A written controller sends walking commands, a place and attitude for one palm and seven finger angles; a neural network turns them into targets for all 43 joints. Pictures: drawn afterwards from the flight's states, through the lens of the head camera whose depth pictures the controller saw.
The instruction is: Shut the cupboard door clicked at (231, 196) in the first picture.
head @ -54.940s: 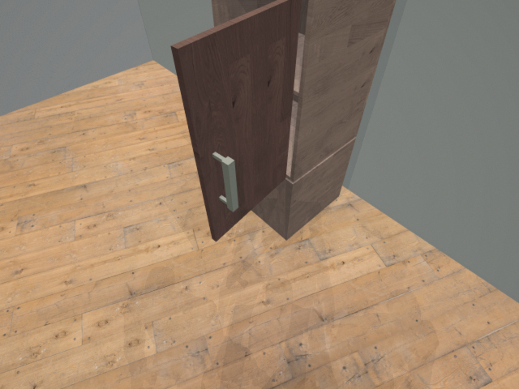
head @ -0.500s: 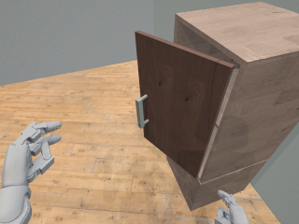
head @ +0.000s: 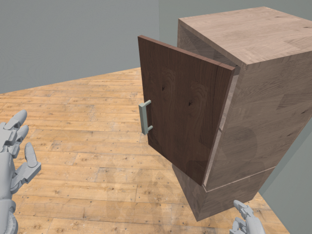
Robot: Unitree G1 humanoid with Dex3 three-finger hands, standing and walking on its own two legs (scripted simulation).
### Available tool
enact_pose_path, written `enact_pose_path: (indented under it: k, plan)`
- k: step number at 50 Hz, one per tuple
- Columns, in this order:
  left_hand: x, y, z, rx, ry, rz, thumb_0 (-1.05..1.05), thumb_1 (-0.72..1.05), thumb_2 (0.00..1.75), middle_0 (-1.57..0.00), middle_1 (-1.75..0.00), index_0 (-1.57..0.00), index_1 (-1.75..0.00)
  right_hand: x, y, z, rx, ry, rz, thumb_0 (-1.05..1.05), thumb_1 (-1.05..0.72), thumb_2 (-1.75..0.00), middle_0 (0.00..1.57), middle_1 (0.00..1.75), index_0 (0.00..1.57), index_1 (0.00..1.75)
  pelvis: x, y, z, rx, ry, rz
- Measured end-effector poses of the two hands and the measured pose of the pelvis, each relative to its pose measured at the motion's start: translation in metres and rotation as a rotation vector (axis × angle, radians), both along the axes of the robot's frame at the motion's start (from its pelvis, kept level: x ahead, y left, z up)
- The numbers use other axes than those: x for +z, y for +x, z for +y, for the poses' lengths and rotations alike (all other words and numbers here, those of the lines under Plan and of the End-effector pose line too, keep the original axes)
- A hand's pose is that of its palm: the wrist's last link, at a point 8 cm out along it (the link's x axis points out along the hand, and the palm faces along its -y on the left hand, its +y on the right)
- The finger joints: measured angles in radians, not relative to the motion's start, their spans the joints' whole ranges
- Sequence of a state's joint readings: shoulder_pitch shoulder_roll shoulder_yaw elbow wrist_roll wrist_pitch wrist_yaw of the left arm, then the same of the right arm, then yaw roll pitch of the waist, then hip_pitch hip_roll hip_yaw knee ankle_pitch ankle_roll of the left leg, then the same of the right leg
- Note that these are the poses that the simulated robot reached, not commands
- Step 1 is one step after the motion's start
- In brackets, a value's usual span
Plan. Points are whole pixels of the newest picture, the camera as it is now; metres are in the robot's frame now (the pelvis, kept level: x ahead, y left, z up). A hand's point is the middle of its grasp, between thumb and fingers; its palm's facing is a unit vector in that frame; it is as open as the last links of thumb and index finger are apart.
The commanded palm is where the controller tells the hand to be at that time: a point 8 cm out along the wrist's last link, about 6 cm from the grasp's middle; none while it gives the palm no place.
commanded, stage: step back with the hand held close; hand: left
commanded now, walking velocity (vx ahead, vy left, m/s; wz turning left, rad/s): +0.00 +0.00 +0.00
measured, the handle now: (146, 117) +0.62 +0.12 -0.10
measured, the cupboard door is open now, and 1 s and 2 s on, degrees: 26 26 26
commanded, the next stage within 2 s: stop stepping back and stand still in 1.52 s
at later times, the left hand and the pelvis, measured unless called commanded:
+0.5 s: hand (35, 165) +0.19 +0.27 +0.16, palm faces +0.36 -0.78 -0.51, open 7.4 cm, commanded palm +0.13 +0.31 +0.17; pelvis -0.02 +0.01 -0.01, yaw -1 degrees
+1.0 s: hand (3, 201) +0.12 +0.28 +0.16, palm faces +0.49 -0.76 -0.43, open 7.4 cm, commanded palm +0.05 +0.31 +0.17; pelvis -0.09 +0.01 -0.03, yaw +0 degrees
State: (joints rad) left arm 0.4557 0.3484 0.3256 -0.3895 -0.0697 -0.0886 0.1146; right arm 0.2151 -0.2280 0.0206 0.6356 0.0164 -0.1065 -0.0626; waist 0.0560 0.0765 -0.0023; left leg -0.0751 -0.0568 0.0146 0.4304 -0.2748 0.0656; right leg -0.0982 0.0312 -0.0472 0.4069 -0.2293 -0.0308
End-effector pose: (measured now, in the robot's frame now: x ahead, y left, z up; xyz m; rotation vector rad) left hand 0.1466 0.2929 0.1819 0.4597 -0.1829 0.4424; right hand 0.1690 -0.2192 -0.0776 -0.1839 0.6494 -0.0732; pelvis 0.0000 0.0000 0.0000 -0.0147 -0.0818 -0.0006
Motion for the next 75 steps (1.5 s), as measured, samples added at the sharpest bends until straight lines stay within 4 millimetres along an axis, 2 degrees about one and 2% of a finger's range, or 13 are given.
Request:
enact_pose_path:
  k: [5, 11, 17, 24, 28, 33, 42, 51, 59, 64, 69, 72, 75]
  plan:
    - [0.006, 0.002, 0.001, 0.008, 0.026, -0.004, 0.01, 0.89, 0.90, -0.21, -0.30, -0.21, -0.30, -0.002, 0.000, -0.003, -0.004, 0.019, 0.003, 0.01, -0.91, -0.90, 0.20, 0.30, 0.20, 0.30, 0.000, -0.001, -0.004, -0.005, 0.003, 0.003]
    - [-0.001, 0.004, 0.003, 0.019, 0.046, 0.030, 0.01, 0.89, 0.90, -0.21, -0.30, -0.21, -0.30, -0.007, -0.004, -0.013, -0.021, 0.001, 0.050, 0.01, -0.91, -0.90, 0.20, 0.30, 0.20, 0.30, -0.001, -0.003, -0.006, 0.001, -0.011, 0.053]
    - [-0.013, 0.010, 0.000, -0.034, 0.051, 0.076, 0.01, 0.89, 0.90, -0.21, -0.30, -0.21, -0.30, -0.011, -0.016, -0.027, -0.083, -0.045, 0.120, 0.01, -0.91, -0.90, 0.20, 0.30, 0.20, 0.30, -0.003, -0.005, 0.000, -0.003, -0.008, 0.094]
    - [0.000, 0.009, 0.009, -0.082, 0.129, 0.052, 0.01, 0.89, 0.90, -0.22, -0.30, -0.21, -0.30, -0.006, -0.028, -0.028, -0.138, -0.072, 0.129, 0.01, -0.91, -0.90, 0.20, 0.30, 0.20, 0.30, -0.006, -0.014, 0.008, -0.018, 0.004, 0.100]
    - [0.003, -0.001, 0.016, -0.085, 0.145, 0.025, 0.01, 0.89, 0.90, -0.22, -0.30, -0.21, -0.30, 0.000, -0.035, -0.021, -0.144, -0.069, 0.100, 0.01, -0.91, -0.90, 0.20, 0.30, 0.20, 0.30, -0.008, -0.026, 0.012, -0.026, 0.004, 0.097]
    - [-0.005, -0.022, 0.021, -0.078, 0.123, 0.016, 0.01, 0.89, 0.90, -0.21, -0.30, -0.21, -0.30, 0.004, -0.049, -0.013, -0.131, -0.077, 0.069, 0.01, -0.91, -0.90, 0.20, 0.30, 0.20, 0.30, -0.011, -0.043, 0.016, -0.029, 0.001, 0.091]
    - [-0.012, -0.058, 0.027, -0.033, 0.115, -0.063, 0.01, 0.89, 0.90, -0.21, -0.30, -0.21, -0.30, -0.002, -0.083, -0.008, -0.092, -0.111, 0.074, 0.01, -0.90, -0.90, 0.20, 0.30, 0.20, 0.30, -0.019, -0.070, 0.018, -0.020, -0.007, 0.065]
    - [-0.006, -0.072, 0.022, -0.039, 0.152, -0.155, 0.01, 0.89, 0.90, -0.21, -0.30, -0.21, -0.30, -0.017, -0.115, -0.013, -0.087, -0.108, 0.110, 0.01, -0.90, -0.90, 0.20, 0.30, 0.20, 0.30, -0.027, -0.090, 0.014, 0.005, -0.010, 0.059]
    - [-0.011, -0.089, 0.026, -0.109, 0.167, -0.132, 0.01, 0.89, 0.90, -0.21, -0.30, -0.21, -0.30, -0.013, -0.143, -0.010, -0.101, -0.140, 0.176, 0.01, -0.91, -0.90, 0.20, 0.30, 0.20, 0.30, -0.026, -0.109, 0.022, 0.029, -0.021, 0.092]
    - [-0.005, -0.108, 0.048, -0.062, 0.218, -0.115, 0.01, 0.89, 0.90, -0.22, -0.30, -0.21, -0.30, -0.011, -0.148, 0.001, -0.096, -0.159, 0.171, 0.01, -0.91, -0.90, 0.20, 0.30, 0.20, 0.30, -0.022, -0.113, 0.028, 0.049, -0.072, 0.107]
    - [0.004, -0.121, 0.062, 0.016, 0.150, -0.152, 0.01, 0.89, 0.90, -0.21, -0.30, -0.21, -0.30, 0.002, -0.138, 0.019, -0.042, -0.143, 0.143, 0.01, -0.91, -0.90, 0.20, 0.30, 0.20, 0.30, -0.008, -0.118, 0.028, 0.007, -0.082, 0.196]
    - [-0.005, -0.118, 0.052, -0.016, 0.074, -0.141, 0.01, 0.89, 0.90, -0.21, -0.30, -0.21, -0.30, 0.008, -0.133, 0.028, 0.001, -0.125, 0.101, 0.01, -0.90, -0.90, 0.20, 0.30, 0.20, 0.30, -0.004, -0.138, 0.026, -0.032, -0.080, 0.237]
    - [-0.016, -0.114, 0.029, -0.127, 0.044, -0.112, 0.01, 0.90, 0.90, -0.21, -0.30, -0.20, -0.30, 0.011, -0.136, 0.030, 0.026, -0.103, 0.042, 0.01, -0.90, -0.90, 0.20, 0.30, 0.20, 0.30, -0.006, -0.169, 0.022, -0.057, -0.081, 0.238]
